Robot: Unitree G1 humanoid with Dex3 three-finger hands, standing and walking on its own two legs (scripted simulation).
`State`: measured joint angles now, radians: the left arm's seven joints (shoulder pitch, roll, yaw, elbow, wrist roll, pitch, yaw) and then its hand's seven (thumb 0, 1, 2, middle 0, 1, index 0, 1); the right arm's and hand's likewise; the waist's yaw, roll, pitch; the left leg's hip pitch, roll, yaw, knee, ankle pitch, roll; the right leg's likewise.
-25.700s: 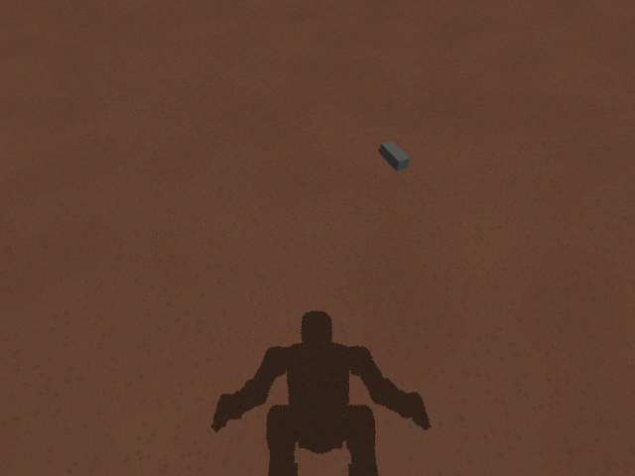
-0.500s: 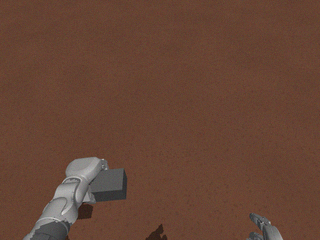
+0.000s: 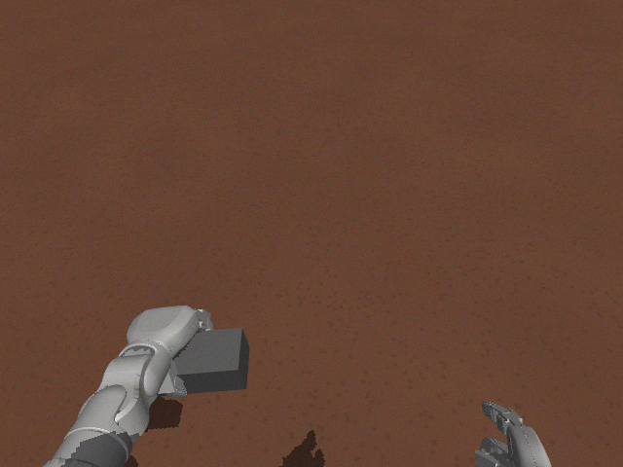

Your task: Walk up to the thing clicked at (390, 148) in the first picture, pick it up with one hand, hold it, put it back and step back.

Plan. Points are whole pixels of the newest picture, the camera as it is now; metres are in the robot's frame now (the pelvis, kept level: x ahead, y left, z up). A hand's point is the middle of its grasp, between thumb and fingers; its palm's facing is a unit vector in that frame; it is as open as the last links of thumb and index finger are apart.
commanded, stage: hold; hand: left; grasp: from above
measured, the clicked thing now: (188, 362) +0.29 +0.21 -0.07
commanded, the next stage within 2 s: crouch in 0.46 s
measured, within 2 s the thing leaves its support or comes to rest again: neither
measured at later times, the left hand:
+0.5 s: hand (177, 350) +0.29 +0.22 -0.04, palm faces -0.45 -0.08 -0.89, open 9.7 cm
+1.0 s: hand (192, 380) +0.29 +0.23 -0.14, palm faces -0.47 -0.01 -0.88, open 9.6 cm
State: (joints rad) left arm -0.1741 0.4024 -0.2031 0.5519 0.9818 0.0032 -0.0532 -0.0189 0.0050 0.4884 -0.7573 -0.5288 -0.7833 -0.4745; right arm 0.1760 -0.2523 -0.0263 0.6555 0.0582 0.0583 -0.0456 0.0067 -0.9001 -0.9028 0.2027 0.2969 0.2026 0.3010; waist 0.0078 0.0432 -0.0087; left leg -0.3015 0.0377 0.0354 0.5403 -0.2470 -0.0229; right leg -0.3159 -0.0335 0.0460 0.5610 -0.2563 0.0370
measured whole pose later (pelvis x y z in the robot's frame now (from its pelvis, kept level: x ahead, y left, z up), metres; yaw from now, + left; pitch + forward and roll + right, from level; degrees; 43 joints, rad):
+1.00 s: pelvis +0.00 +0.00 -0.03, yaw +2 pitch +11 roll +0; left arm -0.31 0.36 -0.18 0.91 1.15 -0.08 0.25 -0.03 0.03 0.43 -0.78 -0.49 -0.80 -0.43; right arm 0.18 -0.26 -0.07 0.69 0.01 0.08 0.00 0.00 -0.89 -0.90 0.20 0.30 0.20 0.30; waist -0.03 -0.01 -0.06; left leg -0.67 0.04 0.00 0.84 -0.37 -0.03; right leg -0.66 -0.03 0.02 0.84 -0.37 0.04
